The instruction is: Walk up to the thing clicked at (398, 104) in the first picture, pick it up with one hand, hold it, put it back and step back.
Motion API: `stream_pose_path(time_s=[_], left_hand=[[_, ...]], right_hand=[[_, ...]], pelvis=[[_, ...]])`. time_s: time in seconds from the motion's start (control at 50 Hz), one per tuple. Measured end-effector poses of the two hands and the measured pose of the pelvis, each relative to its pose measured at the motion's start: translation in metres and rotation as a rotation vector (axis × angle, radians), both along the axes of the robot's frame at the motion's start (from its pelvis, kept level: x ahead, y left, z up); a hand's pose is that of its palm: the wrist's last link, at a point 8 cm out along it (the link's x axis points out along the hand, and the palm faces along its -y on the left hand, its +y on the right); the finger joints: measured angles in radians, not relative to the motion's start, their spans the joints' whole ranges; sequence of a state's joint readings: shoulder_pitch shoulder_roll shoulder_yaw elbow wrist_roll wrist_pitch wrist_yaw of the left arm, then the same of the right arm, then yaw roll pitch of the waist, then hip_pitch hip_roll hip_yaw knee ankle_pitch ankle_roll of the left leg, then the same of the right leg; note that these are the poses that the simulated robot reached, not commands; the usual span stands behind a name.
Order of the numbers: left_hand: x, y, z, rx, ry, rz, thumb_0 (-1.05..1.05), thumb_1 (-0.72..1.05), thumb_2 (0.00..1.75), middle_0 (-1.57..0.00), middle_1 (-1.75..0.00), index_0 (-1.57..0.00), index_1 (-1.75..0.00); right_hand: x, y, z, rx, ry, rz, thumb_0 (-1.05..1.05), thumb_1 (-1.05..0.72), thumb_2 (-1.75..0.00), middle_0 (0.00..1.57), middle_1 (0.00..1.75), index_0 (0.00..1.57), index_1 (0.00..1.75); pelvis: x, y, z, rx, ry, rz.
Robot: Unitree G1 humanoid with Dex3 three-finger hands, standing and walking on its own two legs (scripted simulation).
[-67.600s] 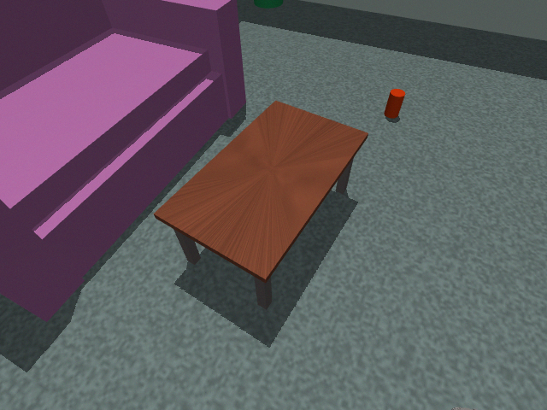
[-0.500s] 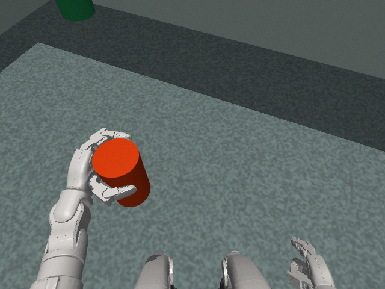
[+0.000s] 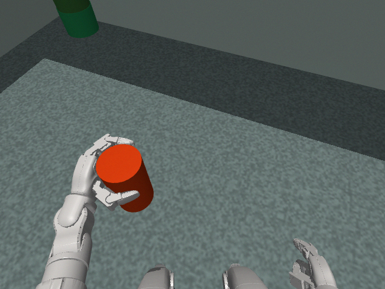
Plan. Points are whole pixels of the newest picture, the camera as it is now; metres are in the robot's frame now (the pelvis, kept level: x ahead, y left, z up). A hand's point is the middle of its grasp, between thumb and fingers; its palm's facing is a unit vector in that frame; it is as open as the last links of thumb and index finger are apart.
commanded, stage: hold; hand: left
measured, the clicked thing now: (128, 180) +0.33 +0.15 +0.01
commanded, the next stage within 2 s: none
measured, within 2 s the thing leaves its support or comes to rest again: neither
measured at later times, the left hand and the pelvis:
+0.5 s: hand (118, 170) +0.32 +0.16 +0.06, palm faces -0.14 -0.99 +0.01, open 11.6 cm; pelvis +0.00 +0.00 +0.01, yaw +0 degrees
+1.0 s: hand (121, 168) +0.32 +0.15 +0.07, palm faces -0.14 -0.99 +0.02, open 11.6 cm; pelvis +0.00 +0.00 +0.02, yaw +0 degrees
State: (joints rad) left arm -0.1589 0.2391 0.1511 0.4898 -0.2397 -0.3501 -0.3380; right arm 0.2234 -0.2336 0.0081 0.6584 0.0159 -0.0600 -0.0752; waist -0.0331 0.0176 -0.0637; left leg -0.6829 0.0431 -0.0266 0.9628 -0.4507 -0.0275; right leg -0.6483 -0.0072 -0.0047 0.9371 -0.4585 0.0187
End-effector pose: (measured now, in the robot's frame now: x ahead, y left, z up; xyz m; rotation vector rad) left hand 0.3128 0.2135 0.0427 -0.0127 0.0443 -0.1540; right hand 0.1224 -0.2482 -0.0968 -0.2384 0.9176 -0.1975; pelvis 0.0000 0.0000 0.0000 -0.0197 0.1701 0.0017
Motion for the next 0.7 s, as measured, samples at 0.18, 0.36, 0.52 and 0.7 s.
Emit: stream_pose_path(time_s=[0.18,0.36,0.52,0.7], left_hand=[[0.0,-0.001,0.007,-0.001,-0.003,0.003,-0.01,-0.52,1.01,-0.62,-0.96,-0.62,-0.96],[-0.001,-0.001,0.013,0.002,-0.008,0.01,-0.01,-0.52,1.01,-0.62,-0.96,-0.62,-0.96],[-0.003,-0.002,0.019,0.0,-0.008,0.015,-0.01,-0.52,1.01,-0.62,-0.96,-0.62,-0.96],[-0.005,-0.004,0.024,0.0,-0.014,0.016,-0.01,-0.52,1.01,-0.62,-0.96,-0.62,-0.96]], right_hand=[[-0.001,0.002,0.003,0.007,0.006,-0.004,0.01,-0.9,-0.9,0.2,0.3,0.2,0.3],[-0.003,0.002,0.007,0.01,0.004,-0.006,0.01,-0.9,-0.9,0.2,0.3,0.2,0.3],[-0.002,0.001,0.011,0.013,-0.006,-0.007,0.01,-0.9,-0.9,0.2,0.3,0.2,0.3],[-0.001,-0.003,0.014,0.01,-0.013,-0.004,0.01,-0.9,-0.9,0.2,0.3,0.2,0.3]], pelvis=[[0.001,0.0,0.005,0.002,-0.016,-0.001],[0.001,0.0,0.008,0.004,-0.033,-0.001],[0.001,-0.001,0.012,0.005,-0.045,-0.001],[0.0,-0.004,0.015,0.008,-0.057,0.001]])
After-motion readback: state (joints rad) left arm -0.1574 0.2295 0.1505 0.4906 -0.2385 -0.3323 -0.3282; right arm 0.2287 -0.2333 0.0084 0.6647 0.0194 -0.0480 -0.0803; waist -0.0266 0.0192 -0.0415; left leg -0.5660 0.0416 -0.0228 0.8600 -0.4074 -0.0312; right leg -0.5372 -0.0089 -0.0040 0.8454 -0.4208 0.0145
